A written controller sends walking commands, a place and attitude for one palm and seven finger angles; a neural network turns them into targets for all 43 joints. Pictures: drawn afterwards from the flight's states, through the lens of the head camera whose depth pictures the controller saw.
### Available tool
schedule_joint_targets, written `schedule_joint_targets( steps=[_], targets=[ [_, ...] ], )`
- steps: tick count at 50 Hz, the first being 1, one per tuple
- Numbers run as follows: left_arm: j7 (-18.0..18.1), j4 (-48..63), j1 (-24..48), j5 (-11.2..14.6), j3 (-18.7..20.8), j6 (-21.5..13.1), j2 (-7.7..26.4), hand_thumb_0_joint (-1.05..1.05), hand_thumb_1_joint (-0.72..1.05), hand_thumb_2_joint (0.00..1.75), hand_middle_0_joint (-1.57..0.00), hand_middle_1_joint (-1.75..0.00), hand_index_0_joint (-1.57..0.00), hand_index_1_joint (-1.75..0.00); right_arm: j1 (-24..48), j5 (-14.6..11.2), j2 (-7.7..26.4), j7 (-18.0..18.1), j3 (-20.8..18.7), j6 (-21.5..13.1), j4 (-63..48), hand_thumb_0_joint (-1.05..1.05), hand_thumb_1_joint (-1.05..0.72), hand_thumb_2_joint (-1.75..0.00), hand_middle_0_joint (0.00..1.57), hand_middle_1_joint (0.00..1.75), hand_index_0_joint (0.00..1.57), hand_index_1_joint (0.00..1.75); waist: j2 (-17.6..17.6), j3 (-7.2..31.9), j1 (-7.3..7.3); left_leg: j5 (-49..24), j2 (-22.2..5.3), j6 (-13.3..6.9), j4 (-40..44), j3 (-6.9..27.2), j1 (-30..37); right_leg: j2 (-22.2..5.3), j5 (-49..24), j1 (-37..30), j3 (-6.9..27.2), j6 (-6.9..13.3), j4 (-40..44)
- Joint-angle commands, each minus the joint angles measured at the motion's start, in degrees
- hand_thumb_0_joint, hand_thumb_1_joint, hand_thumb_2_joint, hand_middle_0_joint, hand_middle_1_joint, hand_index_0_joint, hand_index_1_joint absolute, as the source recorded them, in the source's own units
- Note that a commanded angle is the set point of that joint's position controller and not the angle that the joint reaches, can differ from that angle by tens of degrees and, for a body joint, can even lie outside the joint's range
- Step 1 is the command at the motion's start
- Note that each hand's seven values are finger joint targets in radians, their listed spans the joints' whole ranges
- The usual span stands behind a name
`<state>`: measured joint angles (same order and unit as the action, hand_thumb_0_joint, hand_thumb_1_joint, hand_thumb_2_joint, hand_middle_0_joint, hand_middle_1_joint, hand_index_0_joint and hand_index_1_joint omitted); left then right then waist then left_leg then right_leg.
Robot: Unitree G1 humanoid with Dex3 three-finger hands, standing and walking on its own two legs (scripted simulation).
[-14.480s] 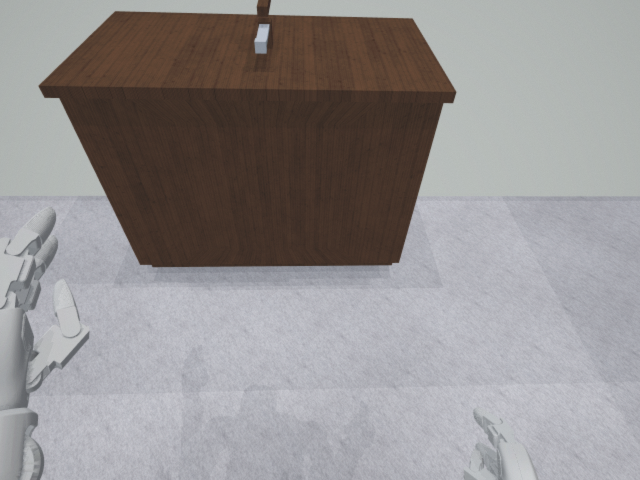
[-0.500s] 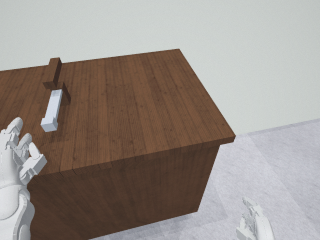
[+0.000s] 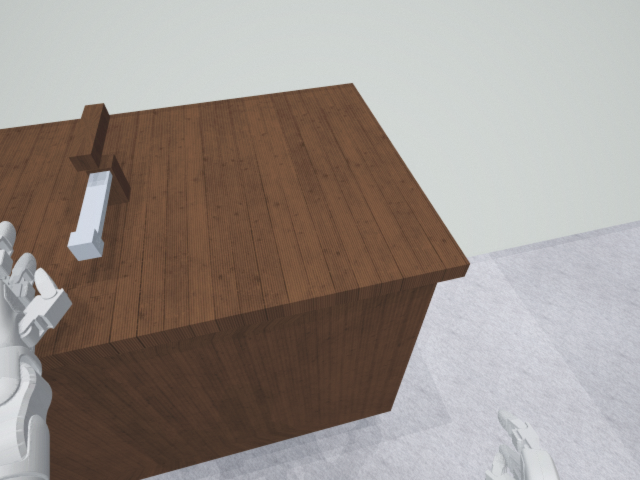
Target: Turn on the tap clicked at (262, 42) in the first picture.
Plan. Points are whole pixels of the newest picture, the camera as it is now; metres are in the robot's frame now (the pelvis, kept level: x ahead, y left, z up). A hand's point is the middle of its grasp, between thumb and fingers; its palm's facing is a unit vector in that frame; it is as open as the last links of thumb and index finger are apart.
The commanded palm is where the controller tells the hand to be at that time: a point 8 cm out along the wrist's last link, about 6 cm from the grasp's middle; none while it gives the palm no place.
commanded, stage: reach beside the lever's end, fingers flat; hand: left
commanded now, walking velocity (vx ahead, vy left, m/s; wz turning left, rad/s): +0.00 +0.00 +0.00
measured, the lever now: (86, 244) +0.35 +0.33 +0.11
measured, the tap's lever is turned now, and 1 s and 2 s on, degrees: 0 0 7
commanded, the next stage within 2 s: push the lever round in 0.62 s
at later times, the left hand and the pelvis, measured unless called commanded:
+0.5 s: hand (64, 291) +0.29 +0.34 +0.10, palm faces +0.57 -0.81 -0.11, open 7.8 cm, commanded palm +0.24 +0.37 +0.10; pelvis +0.00 +0.00 +0.00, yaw +0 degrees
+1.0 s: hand (78, 283) +0.30 +0.33 +0.10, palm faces +0.55 -0.83 -0.10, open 7.8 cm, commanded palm +0.25 +0.36 +0.10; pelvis +0.01 +0.00 +0.00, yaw -1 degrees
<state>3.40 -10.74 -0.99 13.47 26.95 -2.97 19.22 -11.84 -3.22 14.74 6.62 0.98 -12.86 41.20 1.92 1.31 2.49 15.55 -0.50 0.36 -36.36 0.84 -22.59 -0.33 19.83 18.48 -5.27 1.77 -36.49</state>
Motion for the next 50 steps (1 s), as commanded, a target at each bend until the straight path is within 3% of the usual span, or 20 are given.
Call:
schedule_joint_targets(
  steps=[1,2,11,15,16,17,21,22,25,26,29,31,33,36,39,41,43,46,47,50],
  targets=[
    [-0.6,8.9,15.2,0.0,6.8,-4.5,19.4,0.0,0.9,0.9,-0.15,-0.15,-0.15,-0.15,4.2,-0.2,7.9,0.5,-2.6,-3.3,-7.8,0.0,-0.9,-0.9,0.2,0.3,0.2,0.3,1.1,10.2,-0.25,-5.4,1.9,-2.0,4.8,0.8,5.3,0.7,-9.6,-0.5,2.9,-0.8,6.8],
    [-1.1,9.4,15.7,-0.5,5.4,-4.9,17.3,0.0,0.9,0.9,-0.15,-0.15,-0.15,-0.15,4.1,0.0,7.5,0.5,-2.5,-3.1,-8.0,0.0,-0.9,-0.9,0.2,0.3,0.2,0.3,2.9,11.6,-0.92,-6.5,1.7,-2.1,4.4,0.3,6.7,0.6,-11.0,-0.2,3.2,-0.9,6.3],
    [-1.1,4.8,14.4,-0.2,8.5,-6.7,20.2,0.0,0.9,0.9,-0.15,-0.15,-0.15,-0.15,2.2,0.1,8.1,-0.5,-3.1,-2.1,-8.1,0.0,-0.9,-0.9,0.2,0.3,0.2,0.3,1.4,11.5,0.05,-8.9,1.7,-1.9,3.6,0.9,4.9,1.1,-13.4,-0.2,2.4,-0.8,5.1],
    [-1.9,6.7,12.9,-0.5,7.6,-7.5,18.5,0.0,0.9,0.9,-0.15,-0.15,-0.15,-0.15,2.1,0.1,7.7,-0.6,-3.3,-1.7,-8.8,0.0,-0.9,-0.9,0.2,0.3,0.2,0.3,2.7,13.3,-0.03,-9.4,1.6,-2.1,3.0,0.3,5.2,1.0,-14.0,-0.5,2.9,-1.0,4.7],
    [-1.3,6.6,13.6,-0.5,8.5,-7.7,20.2,0.0,0.9,0.9,-0.15,-0.15,-0.15,-0.15,2.0,0.0,7.9,-0.6,-3.2,-1.6,-8.7,0.0,-0.9,-0.9,0.2,0.3,0.2,0.3,2.9,12.6,0.13,-9.2,1.5,-2.0,3.3,0.7,4.8,1.1,-13.4,-0.4,2.6,-0.8,4.7],
    [-1.5,6.7,13.9,-0.7,6.8,-7.9,17.4,0.0,0.9,0.9,-0.15,-0.15,-0.15,-0.15,2.0,0.2,7.4,-0.6,-3.2,-1.6,-8.5,0.0,-0.9,-0.9,0.2,0.3,0.2,0.3,2.7,11.8,-0.71,-8.9,1.4,-2.1,3.1,0.5,5.5,1.1,-13.5,0.5,2.7,-1.0,4.6],
    [-1.5,6.0,14.5,0.1,9.1,-8.4,20.8,0.0,0.9,0.9,-0.15,-0.15,-0.15,-0.15,1.8,0.0,8.1,-0.5,-3.4,-1.5,-8.2,0.0,-0.9,-0.9,0.2,0.3,0.2,0.3,2.0,11.7,-0.17,-8.3,1.7,-2.0,3.1,0.8,4.1,1.1,-12.8,0.1,2.7,-0.8,4.8],
    [-1.9,6.0,15.5,-0.4,7.0,-8.5,18.1,0.0,0.9,0.9,-0.15,-0.15,-0.15,-0.15,2.0,0.1,7.6,-0.4,-3.2,-1.5,-8.1,0.0,-0.9,-0.9,0.2,0.3,0.2,0.3,2.8,11.6,-1.31,-7.3,1.5,-2.2,3.0,0.4,4.9,1.1,-12.0,1.3,3.1,-1.1,4.9],
    [-2.5,5.0,17.0,-0.3,7.3,-8.6,19.1,0.0,0.9,0.9,-0.15,-0.15,-0.15,-0.15,2.0,0.0,7.8,0.0,-3.1,-1.5,-7.8,0.0,-0.9,-0.9,0.2,0.3,0.2,0.3,2.0,11.5,-1.7,-5.9,1.5,-2.3,2.9,0.5,4.3,1.1,-10.6,1.7,3.2,-1.2,5.2],
    [-2.3,4.1,18.3,0.0,8.8,-8.6,21.7,0.0,0.9,0.9,-0.15,-0.15,-0.15,-0.15,1.7,-0.1,8.2,0.0,-3.2,-1.5,-7.5,0.0,-0.9,-0.9,0.2,0.3,0.2,0.3,1.9,10.9,-1.15,-6.1,1.7,-2.2,3.0,0.8,3.7,1.1,-10.7,1.2,3.0,-0.9,5.4],
    [-3.1,5.4,17.9,-0.5,6.4,-8.9,18.6,0.0,0.9,0.9,-0.15,-0.15,-0.15,-0.15,1.8,0.1,7.7,0.0,-3.1,-1.5,-7.9,0.0,-0.9,-0.9,0.2,0.3,0.2,0.3,4.1,13.2,-1.51,-7.4,1.7,-2.3,2.7,0.5,5.5,1.1,-12.0,1.2,3.2,-1.0,4.8],
    [-2.8,3.3,14.9,0.0,8.7,-8.3,21.2,0.0,0.9,0.9,-0.15,-0.15,-0.15,-0.15,1.4,0.0,8.2,-0.2,-3.3,-1.4,-7.9,0.0,-0.9,-0.9,0.2,0.3,0.2,0.3,3.8,12.4,-0.19,-8.6,1.7,-2.1,2.8,1.0,4.6,1.2,-12.8,0.4,2.7,-0.7,4.8],
    [-3.3,2.8,17.5,-0.3,6.4,-8.1,18.3,0.0,0.9,0.9,-0.15,-0.15,-0.15,-0.15,1.5,-0.1,7.8,0.0,-3.0,-1.2,-7.8,0.0,-0.9,-0.9,0.2,0.3,0.2,0.3,2.5,11.3,-1.86,-6.5,1.5,-2.2,2.8,0.9,4.5,1.2,-11.3,2.3,2.8,-1.1,4.9],
    [-2.7,2.1,18.9,-0.3,8.1,-8.2,21.1,0.0,0.9,0.9,-0.15,-0.15,-0.15,-0.15,1.6,-0.2,8.2,0.1,-3.0,-1.1,-7.9,0.0,-0.9,-0.9,0.2,0.3,0.2,0.3,2.5,11.1,-1.07,-5.6,1.6,-2.2,3.2,1.1,3.8,1.1,-10.1,1.6,2.8,-0.8,5.2],
    [-2.4,4.3,17.0,-0.7,6.1,-8.5,18.0,0.0,0.9,0.9,-0.15,-0.15,-0.15,-0.15,1.6,0.2,7.7,-0.2,-3.2,-1.1,-8.4,0.0,-0.9,-0.9,0.2,0.3,0.2,0.3,3.3,13.7,-1.12,-7.5,1.5,-2.2,2.7,0.7,5.5,1.2,-12.1,1.1,3.0,-1.0,4.7],
    [-1.6,4.3,16.0,-0.6,7.8,-8.6,20.1,0.0,0.9,0.9,-0.15,-0.15,-0.15,-0.15,1.5,0.1,8.0,-0.5,-3.3,-1.0,-8.4,0.0,-0.9,-0.9,0.2,0.3,0.2,0.3,3.0,13.4,-0.36,-8.5,1.5,-2.0,2.8,1.2,4.8,1.3,-12.7,0.3,2.6,-0.7,4.4],
    [-1.5,4.6,17.0,-0.8,5.4,-8.5,16.8,0.0,0.9,0.9,-0.15,-0.15,-0.15,-0.15,1.6,0.1,7.6,-0.5,-3.1,-0.9,-8.4,0.0,-0.9,-0.9,0.2,0.3,0.2,0.3,2.3,12.4,-1.55,-7.6,1.3,-2.1,2.8,0.9,5.1,1.3,-12.4,1.6,2.8,-1.0,4.6],
    [-0.9,4.0,16.2,-0.7,8.1,-8.0,20.0,0.0,0.9,0.9,-0.15,-0.15,-0.15,-0.15,1.7,0.0,7.9,-0.5,-3.2,-0.5,-8.3,0.0,-0.9,-0.9,0.2,0.3,0.2,0.3,1.9,12.2,-0.66,-7.8,1.4,-2.1,2.9,1.0,3.9,1.2,-12.5,0.4,2.8,-0.9,4.7],
    [-1.0,5.7,17.7,-1.2,4.8,-8.2,16.5,0.0,0.9,0.9,-0.15,-0.15,-0.15,-0.15,1.9,0.1,7.4,-0.5,-3.0,-0.5,-8.6,0.0,-0.9,-0.9,0.2,0.3,0.2,0.3,3.4,12.3,-1.49,-7.9,1.3,-2.0,3.0,0.9,4.9,1.1,-12.5,1.2,2.8,-0.9,4.4],
    [-0.4,6.8,16.8,-1.3,4.1,-8.3,15.4,0.0,0.9,0.9,-0.15,-0.15,-0.15,-0.15,1.8,0.3,7.4,-0.6,-3.2,-0.7,-8.5,0.0,-0.9,-0.9,0.2,0.3,0.2,0.3,2.2,12.8,-1.68,-8.9,1.2,-2.0,2.8,0.9,5.7,1.3,-13.2,1.2,2.6,-0.9,4.4]
  ],
)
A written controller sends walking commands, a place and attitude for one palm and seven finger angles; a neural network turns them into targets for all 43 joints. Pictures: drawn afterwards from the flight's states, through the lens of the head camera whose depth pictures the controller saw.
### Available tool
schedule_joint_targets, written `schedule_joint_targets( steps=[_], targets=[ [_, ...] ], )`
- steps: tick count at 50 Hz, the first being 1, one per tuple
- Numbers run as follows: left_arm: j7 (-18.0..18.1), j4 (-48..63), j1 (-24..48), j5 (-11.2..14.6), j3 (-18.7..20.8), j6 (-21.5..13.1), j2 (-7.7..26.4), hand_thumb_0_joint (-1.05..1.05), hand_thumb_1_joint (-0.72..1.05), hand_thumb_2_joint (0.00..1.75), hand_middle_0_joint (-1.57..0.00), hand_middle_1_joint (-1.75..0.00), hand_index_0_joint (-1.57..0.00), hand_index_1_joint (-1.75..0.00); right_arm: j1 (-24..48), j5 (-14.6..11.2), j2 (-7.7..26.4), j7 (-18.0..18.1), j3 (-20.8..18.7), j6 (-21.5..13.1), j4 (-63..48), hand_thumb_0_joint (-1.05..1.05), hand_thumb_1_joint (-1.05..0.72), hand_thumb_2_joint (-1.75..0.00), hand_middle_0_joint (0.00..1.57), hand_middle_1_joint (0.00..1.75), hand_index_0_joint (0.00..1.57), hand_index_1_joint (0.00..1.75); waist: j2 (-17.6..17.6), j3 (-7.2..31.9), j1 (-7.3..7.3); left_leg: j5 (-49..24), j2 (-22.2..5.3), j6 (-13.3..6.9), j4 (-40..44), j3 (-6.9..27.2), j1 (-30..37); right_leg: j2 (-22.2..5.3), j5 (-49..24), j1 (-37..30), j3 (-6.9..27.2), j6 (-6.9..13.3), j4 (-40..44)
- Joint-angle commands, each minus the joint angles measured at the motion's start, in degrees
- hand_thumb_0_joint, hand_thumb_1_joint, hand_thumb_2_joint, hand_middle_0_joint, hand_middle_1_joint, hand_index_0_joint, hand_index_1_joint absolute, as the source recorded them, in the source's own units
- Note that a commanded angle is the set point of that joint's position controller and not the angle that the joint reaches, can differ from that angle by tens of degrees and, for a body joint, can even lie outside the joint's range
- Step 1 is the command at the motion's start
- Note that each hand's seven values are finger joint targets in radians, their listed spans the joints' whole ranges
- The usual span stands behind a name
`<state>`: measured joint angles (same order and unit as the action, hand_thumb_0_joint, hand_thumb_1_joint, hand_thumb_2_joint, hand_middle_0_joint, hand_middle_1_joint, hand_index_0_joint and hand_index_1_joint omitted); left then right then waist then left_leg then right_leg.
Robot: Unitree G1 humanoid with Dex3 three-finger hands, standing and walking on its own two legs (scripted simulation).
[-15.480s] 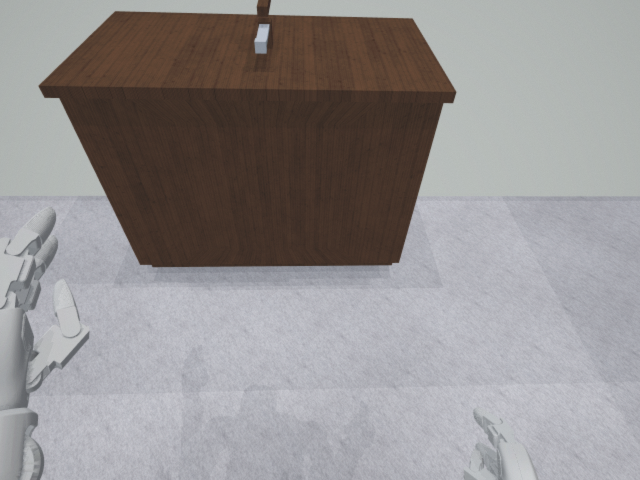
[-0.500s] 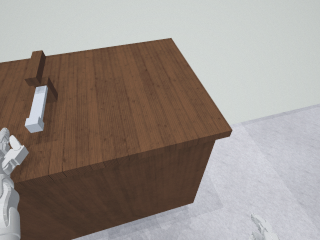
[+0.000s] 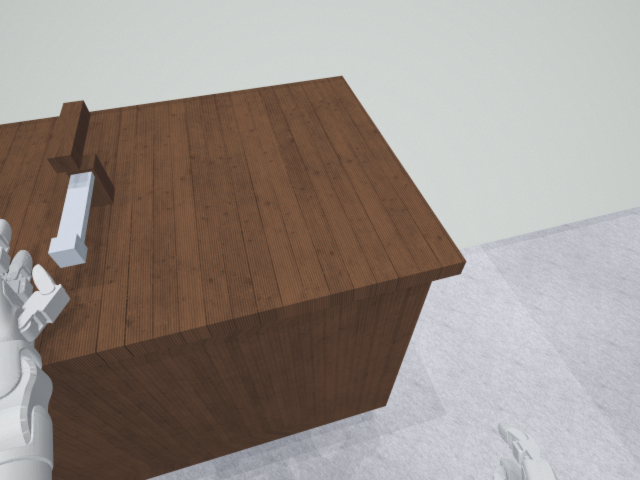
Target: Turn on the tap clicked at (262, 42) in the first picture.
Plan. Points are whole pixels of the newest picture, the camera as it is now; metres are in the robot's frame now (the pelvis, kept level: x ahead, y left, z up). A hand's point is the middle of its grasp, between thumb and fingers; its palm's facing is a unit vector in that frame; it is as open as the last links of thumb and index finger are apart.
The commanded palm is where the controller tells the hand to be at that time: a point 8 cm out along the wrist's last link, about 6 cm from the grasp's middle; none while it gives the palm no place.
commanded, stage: push the lever round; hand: left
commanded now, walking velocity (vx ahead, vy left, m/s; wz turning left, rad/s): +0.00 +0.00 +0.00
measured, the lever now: (68, 250) +0.34 +0.33 +0.12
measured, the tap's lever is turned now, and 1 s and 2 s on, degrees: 0 7 39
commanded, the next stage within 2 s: none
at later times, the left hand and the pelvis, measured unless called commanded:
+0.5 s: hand (75, 290) +0.29 +0.31 +0.10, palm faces +0.57 -0.82 -0.08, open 7.8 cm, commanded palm +0.25 +0.34 +0.10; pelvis +0.00 +0.00 +0.00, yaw +0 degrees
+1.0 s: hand (102, 280) +0.31 +0.29 +0.10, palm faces +0.66 -0.75 -0.06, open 7.6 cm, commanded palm +0.27 +0.30 +0.10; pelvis -0.01 +0.00 +0.00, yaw +2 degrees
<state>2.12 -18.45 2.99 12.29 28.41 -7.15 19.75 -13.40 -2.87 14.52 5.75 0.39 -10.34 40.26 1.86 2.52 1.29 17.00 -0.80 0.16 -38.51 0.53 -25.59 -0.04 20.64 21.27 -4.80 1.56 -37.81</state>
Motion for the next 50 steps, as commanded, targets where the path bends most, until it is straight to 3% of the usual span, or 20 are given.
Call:
schedule_joint_targets(
  steps=[1,2,4,6,7,10,11,12,15,16,17,21,24,26,28,31,32,42,43,50],
  targets=[
    [1.3,14.2,11.9,0.3,3.7,-4.0,16.1,0.0,0.9,0.9,-0.15,-0.15,-0.15,-0.15,3.3,-0.1,8.1,0.1,-2.8,-3.3,-7.6,0.0,-0.9,-0.9,0.2,0.3,0.2,0.3,1.6,11.5,0.48,-11.2,1.6,-1.7,5.0,1.6,8.2,1.0,-14.6,-2.5,1.9,-0.4,5.7],
    [1.1,14.5,11.1,-0.2,2.4,-4.0,14.0,0.0,0.9,0.9,-0.15,-0.15,-0.15,-0.15,3.4,-0.1,7.6,0.1,-2.8,-3.2,-7.5,0.0,-0.9,-0.9,0.2,0.3,0.2,0.3,2.4,11.8,0.01,-11.0,1.4,-1.7,4.9,1.2,8.8,1.0,-14.6,-2.0,2.2,-0.6,5.5],
    [1.3,15.1,12.8,-0.1,1.5,-3.7,13.6,0.0,0.9,0.9,-0.15,-0.15,-0.15,-0.15,3.7,-0.1,7.6,0.2,-2.6,-3.1,-7.5,0.0,-0.9,-0.9,0.2,0.3,0.2,0.3,2.9,11.2,-0.46,-9.6,1.5,-1.7,5.2,1.3,8.6,1.0,-13.4,-1.2,2.2,-0.7,5.8],
    [2.1,14.3,11.6,-0.1,3.8,-3.4,16.4,0.0,0.9,0.9,-0.15,-0.15,-0.15,-0.15,3.8,-0.2,8.0,0.2,-2.7,-3.0,-7.5,0.0,-0.9,-0.9,0.2,0.3,0.2,0.3,1.2,10.8,0.54,-9.4,1.5,-1.7,5.4,1.5,7.6,1.0,-13.0,-2.3,2.1,-0.5,6.0],
    [2.2,16.1,12.2,-0.5,1.9,-3.6,13.6,0.0,0.9,0.9,-0.15,-0.15,-0.15,-0.15,4.0,0.0,7.4,0.1,-2.6,-3.0,-7.8,0.0,-0.9,-0.9,0.2,0.3,0.2,0.3,2.9,12.0,0.14,-10.2,1.6,-1.7,5.3,1.1,8.8,0.8,-13.9,-2.2,2.3,-0.6,5.7],
    [3.1,16.6,11.3,-0.7,1.0,-3.8,12.5,0.0,0.9,0.9,-0.15,-0.15,-0.15,-0.15,4.1,0.2,7.3,-0.1,-2.6,-2.9,-7.7,0.0,-0.9,-0.9,0.2,0.3,0.2,0.3,2.3,12.1,0.06,-10.5,1.5,-1.6,5.2,1.2,8.8,1.0,-14.1,-2.3,2.2,-0.6,5.6],
    [3.6,16.6,11.4,-0.4,2.1,-3.7,14.2,0.0,0.9,0.9,-0.15,-0.15,-0.15,-0.15,4.1,0.0,7.6,-0.2,-2.7,-2.9,-7.7,0.0,-0.9,-0.9,0.2,0.3,0.2,0.3,2.1,12.1,0.55,-11.1,1.5,-1.5,5.1,1.4,8.5,1.0,-14.5,-2.9,2.0,-0.4,5.5],
    [3.5,16.9,12.0,-0.9,0.2,-3.9,11.7,0.0,0.9,0.9,-0.15,-0.15,-0.15,-0.15,4.2,0.1,7.2,-0.1,-2.6,-2.9,-7.7,0.0,-0.9,-0.9,0.2,0.3,0.2,0.3,2.0,11.7,-0.37,-10.2,1.4,-1.6,5.1,1.2,8.8,0.9,-14.0,-2.0,2.2,-0.7,5.5],
    [3.5,15.2,13.9,-0.9,-0.1,-3.6,12.1,0.0,0.9,0.9,-0.15,-0.15,-0.15,-0.15,4.4,0.1,7.5,0.1,-2.4,-2.8,-7.4,0.0,-0.9,-0.9,0.2,0.3,0.2,0.3,0.2,10.1,-0.81,-7.6,1.5,-1.8,5.2,1.0,7.4,0.9,-11.9,-1.3,2.5,-0.8,6.3],
    [3.8,15.1,14.4,-0.7,1.7,-3.5,14.6,0.0,0.9,0.9,-0.15,-0.15,-0.15,-0.15,4.5,-0.1,7.8,0.2,-2.5,-2.7,-7.4,0.0,-0.9,-0.9,0.2,0.3,0.2,0.3,1.2,10.0,-0.14,-7.9,1.6,-1.7,5.4,1.2,7.2,0.9,-11.9,-1.8,2.4,-0.5,6.3],
    [3.7,15.6,14.0,-1.2,0.7,-3.6,12.7,0.0,0.9,0.9,-0.15,-0.15,-0.15,-0.15,4.7,0.1,7.3,0.2,-2.4,-2.5,-7.4,0.0,-0.9,-0.9,0.2,0.3,0.2,0.3,1.8,10.9,-0.42,-8.4,1.5,-1.8,5.3,0.8,8.2,0.8,-12.6,-1.8,2.7,-0.7,6.2],
    [3.5,15.0,15.1,-0.8,0.0,-3.1,13.0,0.0,0.9,0.9,-0.15,-0.15,-0.15,-0.15,4.6,-0.2,7.6,0.2,-2.4,-2.4,-7.5,0.0,-0.9,-0.9,0.2,0.3,0.2,0.3,2.1,10.9,-0.23,-8.7,1.8,-1.7,5.1,1.0,7.9,0.7,-13.1,-2.1,2.6,-0.5,6.3],
    [3.6,14.8,15.4,-0.9,-2.3,-3.2,9.6,0.0,0.9,0.9,-0.15,-0.15,-0.15,-0.15,4.7,0.0,7.2,0.2,-2.4,-2.4,-7.5,0.0,-0.9,-0.9,0.2,0.3,0.2,0.3,1.3,10.9,-0.87,-7.5,1.7,-1.8,5.0,0.8,8.1,0.8,-12.2,-1.2,2.7,-0.8,6.6],
    [4.8,14.4,16.7,-0.8,-1.2,-3.3,10.9,0.0,0.9,0.9,-0.15,-0.15,-0.15,-0.15,4.8,-0.1,7.4,0.3,-2.3,-2.4,-7.2,0.0,-0.9,-0.9,0.2,0.3,0.2,0.3,0.5,10.4,-0.61,-7.0,1.7,-1.8,5.1,1.3,7.6,0.8,-11.4,-1.3,2.5,-0.7,6.7],
    [5.6,15.6,17.1,-1.4,-4.2,-3.4,7.5,0.0,0.9,0.9,-0.15,-0.15,-0.15,-0.15,4.8,0.1,7.1,0.2,-2.4,-2.5,-7.3,0.0,-0.9,-0.9,0.2,0.3,0.2,0.3,1.4,11.5,-1.15,-7.1,1.7,-1.7,5.0,1.1,8.5,0.7,-11.7,-0.9,2.6,-0.8,6.5],
    [7.4,14.7,18.5,-2.2,-3.9,-3.1,8.6,0.0,0.9,0.9,-0.15,-0.15,-0.15,-0.15,5.0,0.1,7.4,0.2,-2.4,-2.2,-6.9,0.0,-0.9,-0.9,0.2,0.3,0.2,0.3,1.2,10.2,-1.28,-6.0,1.7,-1.8,5.1,1.4,7.9,0.6,-10.3,-0.5,2.6,-0.7,6.9],
    [7.7,14.5,18.8,-2.5,-5.9,-2.9,6.1,0.0,0.9,0.9,-0.15,-0.15,-0.15,-0.15,5.1,0.2,7.1,0.2,-2.3,-2.2,-7.0,0.0,-0.9,-0.9,0.2,0.3,0.2,0.3,0.7,10.2,-1.7,-5.1,1.6,-1.7,5.4,1.5,8.1,0.6,-9.4,0.1,2.5,-0.8,6.9],
    [13.2,16.0,24.1,-4.7,-10.9,-2.5,1.8,0.0,0.9,0.9,-0.15,-0.15,-0.15,-0.15,5.9,0.7,7.1,0.2,-2.2,-1.9,-6.4,0.0,-0.9,-0.9,0.2,0.3,0.2,0.3,-0.6,11.3,-2.49,-3.8,1.5,-1.5,5.7,2.5,9.2,0.4,-8.3,0.5,2.4,-0.7,7.0],
    [13.5,16.2,24.7,-4.9,-13.3,-2.3,-0.6,0.0,0.9,0.9,-0.15,-0.15,-0.15,-0.15,6.1,0.8,6.8,0.1,-2.1,-1.8,-6.4,0.0,-0.9,-0.9,0.2,0.3,0.2,0.3,-0.2,11.3,-2.67,-3.6,1.5,-1.4,5.7,2.6,9.5,0.3,-8.2,0.7,2.3,-0.7,6.9],
    [17.6,15.4,25.7,-6.3,-14.3,-1.3,-2.1,0.0,0.9,0.9,-0.15,-0.15,-0.15,-0.15,6.6,1.3,6.5,-0.3,-2.0,-0.8,-6.1,0.0,-0.9,-0.9,0.2,0.3,0.2,0.3,-1.8,11.9,-2.46,-5.0,1.5,-1.2,5.7,2.6,9.8,0.2,-9.4,-0.3,2.1,-0.6,7.0]
  ],
)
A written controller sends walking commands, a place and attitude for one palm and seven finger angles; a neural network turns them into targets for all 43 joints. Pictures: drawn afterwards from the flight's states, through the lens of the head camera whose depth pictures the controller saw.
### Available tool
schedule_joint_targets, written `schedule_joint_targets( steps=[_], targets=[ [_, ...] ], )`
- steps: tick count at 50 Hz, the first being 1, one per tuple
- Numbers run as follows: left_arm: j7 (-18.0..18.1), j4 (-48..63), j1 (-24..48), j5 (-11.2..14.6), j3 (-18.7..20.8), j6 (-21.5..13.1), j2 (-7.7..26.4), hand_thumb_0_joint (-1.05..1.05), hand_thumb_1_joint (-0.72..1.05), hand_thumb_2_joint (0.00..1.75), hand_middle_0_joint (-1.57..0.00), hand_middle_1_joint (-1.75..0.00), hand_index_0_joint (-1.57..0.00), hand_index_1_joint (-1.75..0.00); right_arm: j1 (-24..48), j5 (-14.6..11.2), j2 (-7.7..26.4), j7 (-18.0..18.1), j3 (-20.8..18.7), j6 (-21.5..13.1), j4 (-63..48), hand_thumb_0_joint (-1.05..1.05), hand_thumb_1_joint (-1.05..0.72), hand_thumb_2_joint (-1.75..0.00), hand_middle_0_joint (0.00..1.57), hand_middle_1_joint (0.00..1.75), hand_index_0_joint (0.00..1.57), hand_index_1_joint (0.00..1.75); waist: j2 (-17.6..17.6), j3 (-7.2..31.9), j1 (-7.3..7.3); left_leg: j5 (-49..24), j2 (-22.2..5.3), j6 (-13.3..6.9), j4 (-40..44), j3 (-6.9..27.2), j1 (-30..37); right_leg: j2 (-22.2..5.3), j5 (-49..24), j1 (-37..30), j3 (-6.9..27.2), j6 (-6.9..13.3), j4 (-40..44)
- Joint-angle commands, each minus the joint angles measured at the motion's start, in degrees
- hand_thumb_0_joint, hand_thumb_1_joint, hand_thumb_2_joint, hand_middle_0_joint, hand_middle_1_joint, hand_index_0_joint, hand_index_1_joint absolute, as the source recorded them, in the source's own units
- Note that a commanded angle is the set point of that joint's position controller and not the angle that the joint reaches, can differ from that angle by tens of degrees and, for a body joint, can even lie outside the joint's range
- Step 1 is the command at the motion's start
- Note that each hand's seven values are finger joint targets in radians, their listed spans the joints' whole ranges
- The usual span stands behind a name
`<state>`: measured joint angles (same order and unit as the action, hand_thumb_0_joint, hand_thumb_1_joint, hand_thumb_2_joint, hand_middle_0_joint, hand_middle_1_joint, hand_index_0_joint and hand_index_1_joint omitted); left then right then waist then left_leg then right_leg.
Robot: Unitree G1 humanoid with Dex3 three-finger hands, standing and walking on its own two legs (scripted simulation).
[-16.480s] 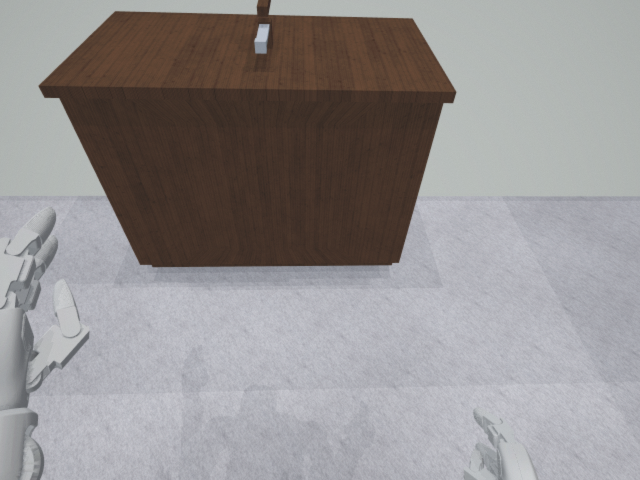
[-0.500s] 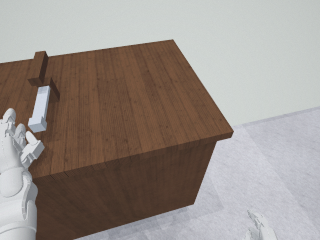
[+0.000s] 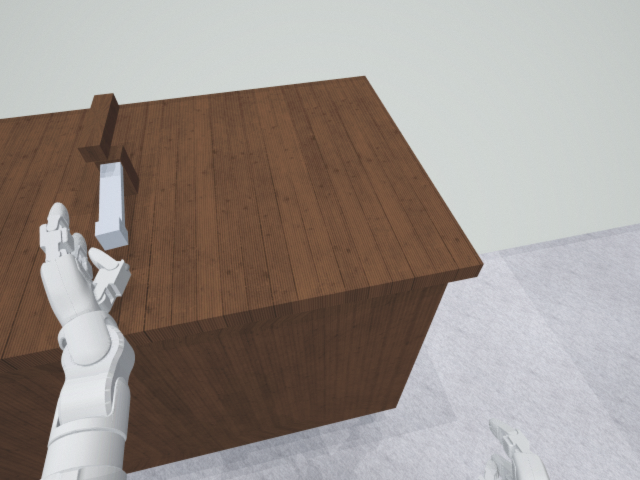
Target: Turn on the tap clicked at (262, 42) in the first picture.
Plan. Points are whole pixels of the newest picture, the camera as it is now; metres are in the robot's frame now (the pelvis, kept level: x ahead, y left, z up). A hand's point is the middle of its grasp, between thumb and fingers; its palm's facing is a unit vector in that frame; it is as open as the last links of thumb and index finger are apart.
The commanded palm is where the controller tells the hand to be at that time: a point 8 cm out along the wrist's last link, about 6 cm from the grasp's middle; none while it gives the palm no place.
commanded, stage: push the lever round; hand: left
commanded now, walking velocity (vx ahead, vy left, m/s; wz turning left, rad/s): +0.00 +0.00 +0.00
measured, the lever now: (112, 233) +0.36 +0.30 +0.12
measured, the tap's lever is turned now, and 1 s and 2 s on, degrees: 7 39 76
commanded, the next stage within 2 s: lift the hand up off the lever in 1.88 s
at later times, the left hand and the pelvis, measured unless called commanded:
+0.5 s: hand (175, 250) +0.35 +0.22 +0.10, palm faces +0.69 -0.72 -0.06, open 7.6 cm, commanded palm +0.31 +0.24 +0.10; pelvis +0.00 -0.01 +0.00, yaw -1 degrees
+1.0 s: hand (204, 233) +0.38 +0.20 +0.10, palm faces +0.76 -0.65 -0.05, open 7.6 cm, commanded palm +0.34 +0.21 +0.10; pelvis +0.00 -0.01 +0.00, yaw -1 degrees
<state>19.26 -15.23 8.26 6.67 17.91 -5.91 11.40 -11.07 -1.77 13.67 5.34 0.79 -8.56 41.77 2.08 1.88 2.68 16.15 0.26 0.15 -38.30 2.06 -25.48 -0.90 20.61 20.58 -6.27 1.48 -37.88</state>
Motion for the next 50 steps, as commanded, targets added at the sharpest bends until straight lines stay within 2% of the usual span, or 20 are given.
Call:
schedule_joint_targets(
  steps=[1,2,6,9,11,13,16,18,21,26,30,31,34,36,38,41,44,46,48,50],
  targets=[
    [1.1,12.2,20.1,-1.1,-2.7,-2.4,7.3,0.0,0.9,0.9,-0.15,-0.15,-0.15,-0.15,4.6,0.2,7.5,0.2,-2.4,-2.2,-7.7,0.0,-0.9,-0.9,0.2,0.3,0.2,0.3,-1.6,12.5,-3.27,-4.1,0.4,-1.2,5.6,1.2,9.4,1.1,-9.1,0.1,3.7,-0.4,7.0],
    [1.5,13.4,22.4,-1.3,-4.8,-2.4,5.5,0.0,0.9,0.9,-0.15,-0.15,-0.15,-0.15,4.8,0.2,7.2,0.0,-2.3,-2.1,-7.9,0.0,-0.9,-0.9,0.2,0.3,0.2,0.3,-0.7,12.9,-4.06,-4.4,0.4,-1.1,5.5,1.1,10.1,0.9,-9.4,0.5,3.7,-0.5,6.9],
    [4.3,12.5,22.9,-2.5,-4.3,-1.8,5.8,0.0,0.9,0.9,-0.15,-0.15,-0.15,-0.15,5.5,0.4,7.1,-0.1,-2.3,-1.3,-7.7,0.0,-0.9,-0.9,0.2,0.3,0.2,0.3,-0.8,12.0,-3.53,-3.0,0.3,-1.0,6.0,1.5,9.6,1.0,-8.1,0.5,3.6,-0.3,7.0],
    [6.2,12.7,23.0,-3.2,-7.5,-1.3,2.2,0.0,0.9,0.9,-0.15,-0.15,-0.15,-0.15,5.8,0.8,6.7,-0.6,-2.4,-1.0,-8.0,0.0,-0.9,-0.9,0.2,0.3,0.2,0.3,-0.6,13.3,-3.53,-4.3,0.3,-0.8,5.6,1.4,10.2,0.9,-9.0,0.2,3.5,-0.3,6.7],
    [7.9,12.0,23.6,-4.0,-4.7,-0.9,4.8,0.0,0.9,0.9,-0.15,-0.15,-0.15,-0.15,5.9,1.0,6.9,-0.5,-2.5,-0.2,-7.7,0.0,-0.9,-0.9,0.2,0.3,0.2,0.3,-1.4,13.1,-3.08,-4.9,0.3,-0.9,5.6,1.3,9.7,0.9,-9.2,-0.4,3.6,-0.3,6.9],
    [9.0,13.4,24.2,-4.4,-7.4,-0.6,1.8,0.0,0.9,0.9,-0.15,-0.15,-0.15,-0.15,6.3,1.2,6.4,-0.9,-2.5,0.2,-8.3,0.0,-0.9,-0.9,0.2,0.3,0.2,0.3,-0.9,14.5,-3.3,-6.8,0.4,-0.9,5.1,0.8,10.4,0.7,-10.7,-0.9,3.6,-0.2,6.6],
    [11.3,12.1,22.5,-5.5,-4.6,0.1,3.8,0.0,0.9,0.9,-0.15,-0.15,-0.15,-0.15,6.5,1.4,6.5,-1.2,-2.8,1.1,-8.2,0.0,-0.9,-0.9,0.2,0.3,0.2,0.3,-0.8,14.4,-2.17,-7.5,0.2,-0.7,5.3,0.7,9.6,0.8,-10.8,-1.7,3.6,-0.1,6.6],
    [12.2,11.9,22.9,-5.6,-7.1,0.6,0.8,0.0,0.9,0.9,-0.15,-0.15,-0.15,-0.15,6.8,1.5,6.1,-1.5,-2.8,1.6,-8.6,0.0,-0.9,-0.9,0.2,0.3,0.2,0.3,-2.4,14.3,-2.68,-7.9,0.2,-0.9,4.9,0.4,9.4,0.7,-11.2,-1.7,3.5,-0.3,6.7],
    [13.9,11.1,23.2,-6.3,-4.8,1.3,2.7,0.0,0.9,0.9,-0.15,-0.15,-0.15,-0.15,7.1,1.7,6.2,-1.6,-2.9,2.6,-8.4,0.0,-0.9,-0.9,0.2,0.3,0.2,0.3,-1.6,13.7,-2.17,-7.9,0.3,-0.9,5.1,0.1,8.7,0.7,-11.1,-2.1,3.7,-0.2,7.1],
    [16.0,9.3,27.0,-6.9,-5.1,2.0,1.9,0.0,0.9,0.9,-0.15,-0.15,-0.15,-0.15,7.6,1.8,6.0,-1.4,-3.0,3.8,-8.0,0.0,-0.9,-0.9,0.2,0.3,0.2,0.3,-2.9,13.3,-2.78,-6.1,0.4,-1.1,5.3,-0.2,8.1,0.7,-9.1,-1.9,4.0,-0.3,8.0],
    [17.2,8.5,30.2,-7.3,-8.8,1.7,-2.1,0.0,0.9,0.9,-0.15,-0.15,-0.15,-0.15,7.6,2.1,5.7,-1.6,-3.1,3.6,-7.6,0.0,-0.9,-0.9,0.2,0.3,0.2,0.3,-2.4,13.7,-3.79,-6.2,0.4,-1.1,4.7,-0.5,8.9,0.5,-9.4,-1.0,4.1,-0.3,8.2],
    [17.8,7.8,30.2,-7.6,-6.3,1.7,0.2,0.0,0.9,0.9,-0.15,-0.15,-0.15,-0.15,7.3,2.1,5.9,-1.5,-3.3,3.8,-7.1,0.0,-0.9,-0.9,0.2,0.3,0.2,0.3,-2.4,14.2,-3.21,-6.2,0.3,-1.1,5.0,-0.3,8.7,0.6,-9.2,-1.5,4.1,-0.2,8.1],
    [18.7,7.4,31.5,-8.0,-8.8,1.5,-2.7,0.0,0.9,0.9,-0.15,-0.15,-0.15,-0.15,7.2,2.4,5.4,-1.9,-3.5,3.9,-7.1,0.0,-0.9,-0.9,0.2,0.3,0.2,0.3,-2.2,15.3,-3.66,-8.2,0.4,-1.1,4.2,-0.8,9.4,0.3,-11.5,-1.6,4.1,-0.2,7.7],
    [19.5,7.0,31.0,-8.3,-6.9,1.6,-1.3,0.0,0.9,0.9,-0.15,-0.15,-0.15,-0.15,7.1,2.6,5.7,-2.0,-3.7,4.1,-6.8,0.0,-0.9,-0.9,0.2,0.3,0.2,0.3,-2.1,16.3,-3.05,-9.3,0.2,-0.9,4.2,-0.6,9.3,0.5,-12.2,-2.2,3.8,-0.1,7.2],
    [20.3,6.7,33.6,-8.6,-9.6,1.6,-4.4,0.0,0.9,0.9,-0.15,-0.15,-0.15,-0.15,6.9,2.7,5.2,-2.4,-3.6,4.1,-6.8,0.0,-0.9,-0.9,0.2,0.3,0.2,0.3,-2.5,15.9,-3.77,-9.8,0.2,-0.9,4.0,-0.6,9.7,0.4,-12.7,-1.5,3.5,-0.1,7.0],
    [21.7,4.7,32.4,-8.9,-5.8,2.1,-1.2,0.0,0.9,0.9,-0.15,-0.15,-0.15,-0.15,6.8,3.0,5.5,-2.6,-4.0,4.5,-6.5,0.0,-0.9,-0.9,0.2,0.3,0.2,0.3,-3.5,16.7,-2.78,-10.2,0.2,-0.8,3.8,-0.7,8.3,0.4,-13.2,-2.5,3.7,-0.2,7.0],
    [22.5,4.3,35.3,-9.4,-8.6,2.2,-4.4,0.0,0.9,0.9,-0.15,-0.15,-0.15,-0.15,6.8,3.1,5.0,-3.2,-3.9,4.7,-6.6,0.0,-0.9,-0.9,0.2,0.3,0.2,0.3,-2.9,16.3,-3.59,-10.9,0.2,-0.8,3.3,-1.1,8.7,0.2,-14.3,-2.0,3.5,-0.2,6.8],
    [23.4,3.5,34.3,-9.6,-5.8,2.5,-2.4,0.0,0.9,0.9,-0.15,-0.15,-0.15,-0.15,6.6,3.3,5.2,-3.3,-4.2,4.9,-6.3,0.0,-0.9,-0.9,0.2,0.3,0.2,0.3,-3.2,17.1,-2.81,-11.1,0.2,-0.7,3.5,-0.8,8.2,0.4,-13.9,-2.5,3.3,0.0,6.6],
    [24.0,3.2,37.7,-9.9,-8.7,2.5,-5.3,0.0,0.9,0.9,-0.15,-0.15,-0.15,-0.15,6.8,3.4,4.8,-3.6,-4.0,4.9,-6.4,0.0,-0.9,-0.9,0.2,0.3,0.2,0.3,-3.5,16.8,-3.97,-10.4,0.2,-0.8,3.1,-1.1,8.4,0.2,-13.4,-1.4,3.4,-0.2,6.8],
    [24.7,2.0,37.6,-10.2,-7.6,2.6,-4.5,0.0,0.9,0.9,-0.15,-0.15,-0.15,-0.15,6.6,3.6,4.9,-3.8,-4.2,5.0,-6.2,0.0,-0.9,-0.9,0.2,0.3,0.2,0.3,-3.6,17.2,-3.65,-11.0,0.2,-0.8,2.9,-1.3,8.0,0.1,-14.2,-2.0,3.4,-0.2,6.7]
  ],
)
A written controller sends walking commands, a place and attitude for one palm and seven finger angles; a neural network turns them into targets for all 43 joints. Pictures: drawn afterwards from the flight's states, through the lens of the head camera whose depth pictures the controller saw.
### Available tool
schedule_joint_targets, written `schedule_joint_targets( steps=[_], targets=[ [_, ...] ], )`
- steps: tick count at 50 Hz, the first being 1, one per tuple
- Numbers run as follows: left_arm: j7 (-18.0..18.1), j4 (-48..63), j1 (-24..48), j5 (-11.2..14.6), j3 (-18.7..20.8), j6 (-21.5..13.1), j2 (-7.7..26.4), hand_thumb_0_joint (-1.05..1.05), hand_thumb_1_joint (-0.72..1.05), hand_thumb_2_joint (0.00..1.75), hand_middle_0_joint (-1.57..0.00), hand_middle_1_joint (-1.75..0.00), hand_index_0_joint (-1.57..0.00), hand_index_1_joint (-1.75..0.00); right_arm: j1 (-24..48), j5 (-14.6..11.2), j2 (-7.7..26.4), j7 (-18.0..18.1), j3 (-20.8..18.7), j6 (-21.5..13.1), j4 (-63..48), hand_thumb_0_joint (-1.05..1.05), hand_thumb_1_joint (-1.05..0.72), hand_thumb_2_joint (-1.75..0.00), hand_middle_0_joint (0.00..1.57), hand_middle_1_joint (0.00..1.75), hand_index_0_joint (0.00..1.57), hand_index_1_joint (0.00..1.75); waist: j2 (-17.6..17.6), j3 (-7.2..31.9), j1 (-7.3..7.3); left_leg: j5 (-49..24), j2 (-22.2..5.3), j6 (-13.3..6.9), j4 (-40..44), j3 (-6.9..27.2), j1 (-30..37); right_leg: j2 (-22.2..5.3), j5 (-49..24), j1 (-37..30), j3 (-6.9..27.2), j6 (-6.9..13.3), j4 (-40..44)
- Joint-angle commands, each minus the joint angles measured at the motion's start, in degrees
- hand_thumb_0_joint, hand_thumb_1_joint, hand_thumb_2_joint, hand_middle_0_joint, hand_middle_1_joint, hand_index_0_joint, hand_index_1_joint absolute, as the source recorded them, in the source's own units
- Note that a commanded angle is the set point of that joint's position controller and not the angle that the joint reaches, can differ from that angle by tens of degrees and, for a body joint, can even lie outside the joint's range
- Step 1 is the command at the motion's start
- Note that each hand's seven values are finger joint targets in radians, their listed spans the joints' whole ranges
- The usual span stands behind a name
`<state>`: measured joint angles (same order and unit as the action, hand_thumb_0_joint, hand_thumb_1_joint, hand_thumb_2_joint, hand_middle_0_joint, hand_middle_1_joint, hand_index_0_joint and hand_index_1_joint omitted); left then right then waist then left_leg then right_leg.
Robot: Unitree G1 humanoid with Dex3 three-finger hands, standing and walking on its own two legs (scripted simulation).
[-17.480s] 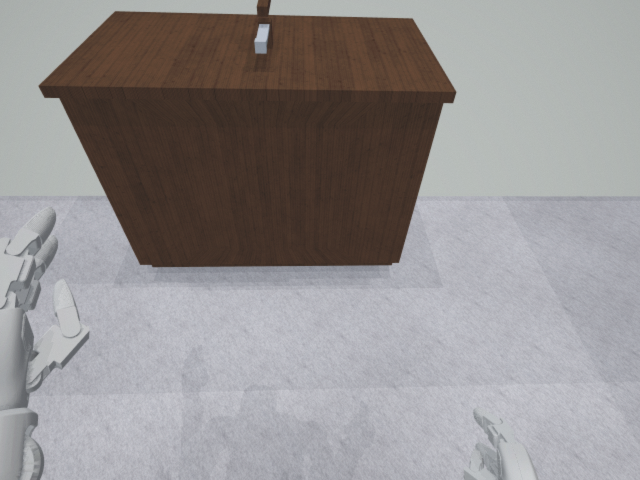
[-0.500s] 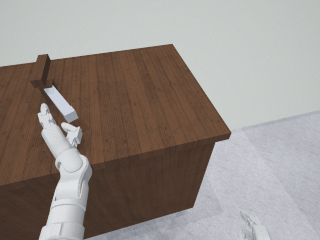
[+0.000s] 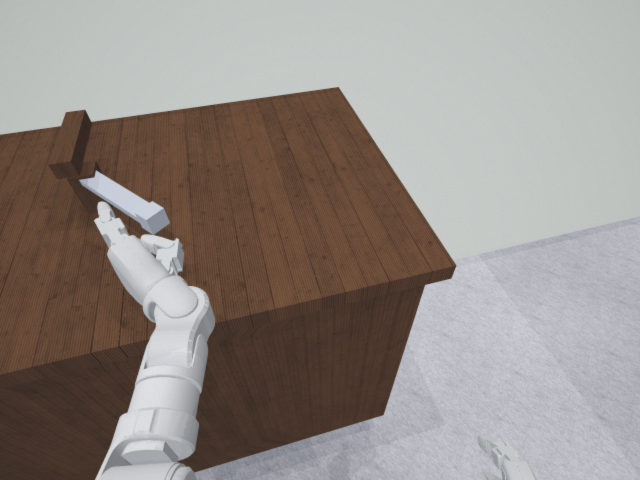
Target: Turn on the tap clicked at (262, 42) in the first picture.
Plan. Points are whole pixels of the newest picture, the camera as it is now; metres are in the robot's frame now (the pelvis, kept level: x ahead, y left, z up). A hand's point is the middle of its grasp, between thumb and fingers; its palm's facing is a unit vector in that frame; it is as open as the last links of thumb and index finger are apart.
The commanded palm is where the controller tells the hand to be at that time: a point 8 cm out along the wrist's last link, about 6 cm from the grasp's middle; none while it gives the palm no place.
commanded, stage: push the lever round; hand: left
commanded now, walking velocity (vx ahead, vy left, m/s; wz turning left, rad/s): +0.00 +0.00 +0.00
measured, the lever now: (152, 218) +0.41 +0.25 +0.12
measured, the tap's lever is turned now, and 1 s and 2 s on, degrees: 39 76 83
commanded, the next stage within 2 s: lift the hand up off the lever in 0.88 s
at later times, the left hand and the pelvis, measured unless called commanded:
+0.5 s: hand (211, 225) +0.42 +0.18 +0.10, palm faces +0.81 -0.58 -0.09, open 8.0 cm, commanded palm +0.37 +0.20 +0.10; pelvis +0.00 -0.01 -0.01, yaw +0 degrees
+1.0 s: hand (224, 204) +0.46 +0.17 +0.10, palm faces +0.81 -0.57 -0.12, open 8.0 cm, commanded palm +0.40 +0.20 +0.10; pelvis +0.00 -0.02 -0.01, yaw -1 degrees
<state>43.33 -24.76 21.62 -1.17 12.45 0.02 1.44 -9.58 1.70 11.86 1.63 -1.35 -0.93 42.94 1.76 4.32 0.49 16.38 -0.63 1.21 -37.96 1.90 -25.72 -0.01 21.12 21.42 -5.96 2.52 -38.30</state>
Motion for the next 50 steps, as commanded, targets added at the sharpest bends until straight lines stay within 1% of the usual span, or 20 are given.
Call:
schedule_joint_targets(
  steps=[1,4,6,8,11,12,15,16,19,21,24,26,30,31,34,36,39,41,46,50],
  targets=[
    [1.1,11.9,24.0,-2.5,-1.0,-3.3,6.3,0.0,0.9,0.9,-0.15,-0.15,-0.15,-0.15,5.1,0.2,6.8,-0.2,-2.2,-2.4,-7.3,0.0,-0.9,-0.9,0.2,0.3,0.2,0.3,-2.6,15.3,-0.91,-11.7,1.0,-1.7,2.7,-0.8,8.4,-0.5,-14.5,-2.9,2.9,-1.0,7.0],
    [2.0,11.5,26.2,-3.0,-3.6,-3.2,3.2,0.0,0.9,0.9,-0.15,-0.15,-0.15,-0.15,4.9,0.5,6.3,-0.8,-2.2,-2.5,-7.2,0.0,-0.9,-0.9,0.2,0.3,0.2,0.3,-2.0,15.8,-1.61,-12.4,0.9,-1.6,2.1,-0.9,8.7,-0.6,-15.1,-2.1,2.6,-1.0,6.2],
    [3.0,10.2,26.0,-3.1,-1.7,-2.9,4.5,0.0,0.9,0.9,-0.15,-0.15,-0.15,-0.15,4.5,0.7,6.5,-1.0,-2.4,-2.4,-6.7,0.0,-0.9,-0.9,0.2,0.3,0.2,0.3,-3.0,15.7,-1.19,-12.4,0.9,-1.5,2.1,-0.7,8.1,-0.4,-14.9,-2.1,2.4,-0.9,6.3],
    [3.5,9.6,29.0,-3.2,-2.5,-2.8,3.7,0.0,0.9,0.9,-0.15,-0.15,-0.15,-0.15,4.8,0.8,6.4,-1.2,-2.2,-2.1,-6.9,0.0,-0.9,-0.9,0.2,0.3,0.2,0.3,-4.1,15.7,-2.1,-11.9,1.0,-1.7,1.7,-1.0,7.7,-0.7,-15.0,-1.8,2.6,-1.2,6.3],
    [4.7,7.6,29.9,-3.9,-1.2,-2.3,4.5,0.0,0.9,0.9,-0.15,-0.15,-0.15,-0.15,4.6,1.0,6.4,-1.4,-2.5,-1.9,-6.2,0.0,-0.9,-0.9,0.2,0.3,0.2,0.3,-2.9,15.8,-1.63,-11.0,0.9,-1.4,1.9,-0.7,7.0,-0.4,-13.2,-1.1,2.4,-0.9,6.1],
    [5.0,8.1,32.1,-4.1,-3.3,-2.3,2.3,0.0,0.9,0.9,-0.15,-0.15,-0.15,-0.15,4.9,1.0,6.2,-1.7,-2.3,-2.0,-6.5,0.0,-0.9,-0.9,0.2,0.3,0.2,0.3,-1.7,16.0,-2.35,-11.0,1.0,-1.5,1.6,-0.9,7.5,-0.5,-13.0,-0.1,2.4,-1.0,5.8],
    [6.1,4.7,34.7,-4.6,-3.4,-2.0,1.7,0.0,0.9,0.9,-0.15,-0.15,-0.15,-0.15,4.5,1.3,6.1,-2.1,-2.4,-2.0,-5.8,0.0,-0.9,-0.9,0.2,0.3,0.2,0.3,-2.4,15.5,-2.8,-9.4,1.0,-1.5,1.2,-0.9,6.2,-0.5,-11.5,0.9,2.4,-1.0,5.9],
    [6.8,3.8,35.6,-4.9,-1.1,-2.0,3.7,0.0,0.9,0.9,-0.15,-0.15,-0.15,-0.15,4.0,1.5,6.4,-2.0,-2.5,-2.0,-5.1,0.0,-0.9,-0.9,0.2,0.3,0.2,0.3,-3.5,16.2,-2.52,-8.9,0.9,-1.5,1.4,-0.5,6.0,-0.2,-10.7,1.0,2.1,-1.0,5.7],
    [7.9,1.4,38.7,-5.4,-2.2,-1.9,1.8,0.0,0.9,0.9,-0.15,-0.15,-0.15,-0.15,3.5,1.8,6.2,-2.5,-2.5,-2.0,-4.9,0.0,-0.9,-0.9,0.2,0.3,0.2,0.3,-3.6,17.1,-3.28,-9.2,1.0,-1.6,0.5,-0.8,5.5,-0.4,-11.2,1.7,2.2,-1.1,5.2],
    [8.8,-1.3,37.9,-5.9,1.1,-1.5,4.5,0.0,0.9,0.9,-0.15,-0.15,-0.15,-0.15,2.8,2.2,6.5,-2.6,-2.9,-1.6,-4.2,0.0,-0.9,-0.9,0.2,0.3,0.2,0.3,-4.2,17.9,-2.56,-9.5,1.0,-1.5,0.3,-0.8,4.5,-0.2,-11.8,1.2,2.2,-1.1,5.1],
    [9.4,-3.3,42.3,-6.5,0.2,-1.2,3.4,0.0,0.9,0.9,-0.15,-0.15,-0.15,-0.15,2.0,2.4,6.3,-3.1,-2.6,-1.3,-4.3,0.0,-0.9,-0.9,0.2,0.3,0.2,0.3,-3.4,18.0,-3.73,-9.6,1.1,-1.8,-0.5,-1.3,4.0,-0.6,-12.5,2.3,2.5,-1.4,4.7],
    [9.8,-5.2,40.3,-7.0,4.3,-1.0,7.0,0.0,0.9,0.9,-0.15,-0.15,-0.15,-0.15,1.1,2.7,6.7,-3.0,-3.0,-0.9,-4.0,0.0,-0.9,-0.9,0.2,0.3,0.2,0.3,-3.9,19.2,-2.71,-10.2,1.2,-1.7,-0.6,-1.2,2.9,-0.4,-13.8,1.1,2.5,-1.3,4.4],
    [9.8,-6.8,42.1,-7.4,3.4,-1.2,5.7,0.0,0.9,0.9,-0.15,-0.15,-0.15,-0.15,-0.2,2.9,6.4,-3.5,-2.9,-0.4,-4.5,0.0,-0.9,-0.9,0.2,0.3,0.2,0.3,-4.9,19.7,-3.83,-10.7,1.3,-2.0,-1.2,-1.8,2.1,-0.8,-16.3,0.9,2.9,-1.9,4.1],
    [10.0,-7.6,41.7,-7.6,5.7,-1.2,7.9,0.0,0.9,0.9,-0.15,-0.15,-0.15,-0.15,-0.5,3.0,6.9,-3.4,-3.1,-0.4,-4.1,0.0,-0.9,-0.9,0.2,0.3,0.2,0.3,-4.8,19.8,-3.38,-10.3,1.3,-2.0,-1.1,-1.6,1.6,-0.6,-15.6,1.0,2.9,-1.8,4.1],
    [9.8,-8.2,44.5,-7.4,5.7,-1.7,8.3,0.0,0.9,0.9,-0.15,-0.15,-0.15,-0.15,-1.3,2.9,6.8,-3.4,-3.0,-0.2,-4.4,0.0,-0.9,-0.9,0.2,0.3,0.2,0.3,-5.4,19.0,-4.39,-9.3,1.3,-2.3,-1.1,-2.1,0.7,-1.1,-16.0,0.8,3.4,-2.4,4.7],
    [9.8,-9.0,43.8,-7.6,7.4,-1.9,9.8,0.0,0.9,0.9,-0.15,-0.15,-0.15,-0.15,-1.9,3.1,7.0,-3.3,-3.2,-0.3,-4.0,0.0,-0.9,-0.9,0.2,0.3,0.2,0.3,-5.1,19.2,-3.82,-9.1,1.5,-2.4,-1.1,-2.0,0.0,-0.9,-16.6,0.4,3.7,-2.4,4.7],
    [9.7,-10.3,46.8,-7.9,6.2,-2.4,9.0,0.0,0.9,0.9,-0.15,-0.15,-0.15,-0.15,-2.9,3.1,7.0,-3.4,-3.1,-0.4,-3.8,0.0,-0.9,-0.9,0.2,0.3,0.2,0.3,-5.3,19.0,-5.15,-8.6,1.5,-2.5,-1.2,-2.3,0.2,-1.1,-16.2,1.3,3.7,-2.7,4.8],
    [9.8,-11.5,46.7,-8.1,8.7,-2.6,11.7,0.0,0.9,0.9,-0.15,-0.15,-0.15,-0.15,-3.4,3.2,7.4,-3.3,-3.4,-0.3,-3.4,0.0,-0.9,-0.9,0.2,0.3,0.2,0.3,-4.6,19.3,-4.55,-8.0,1.6,-2.5,-1.1,-2.3,-0.5,-1.0,-15.4,0.9,4.0,-2.6,4.9],
    [9.5,-13.4,44.8,-8.2,10.5,-2.9,13.1,0.0,0.9,0.9,-0.15,-0.15,-0.15,-0.15,-5.1,3.4,7.6,-3.5,-3.5,-0.1,-3.3,0.0,-0.9,-0.9,0.2,0.3,0.2,0.3,-5.1,20.2,-4.49,-9.5,1.6,-2.6,-1.3,-2.4,-1.2,-1.0,-19.2,-0.3,3.8,-2.9,4.2],
    [9.2,-14.1,48.5,-7.9,10.1,-3.5,13.4,0.0,0.9,0.9,-0.15,-0.15,-0.15,-0.15,-5.6,3.3,7.6,-3.4,-3.4,0.0,-3.5,0.0,-0.9,-0.9,0.2,0.3,0.2,0.3,-6.0,19.5,-5.56,-7.9,1.6,-2.9,-1.1,-2.7,-1.7,-1.4,-18.4,-0.1,4.4,-3.6,5.1]
  ],
)
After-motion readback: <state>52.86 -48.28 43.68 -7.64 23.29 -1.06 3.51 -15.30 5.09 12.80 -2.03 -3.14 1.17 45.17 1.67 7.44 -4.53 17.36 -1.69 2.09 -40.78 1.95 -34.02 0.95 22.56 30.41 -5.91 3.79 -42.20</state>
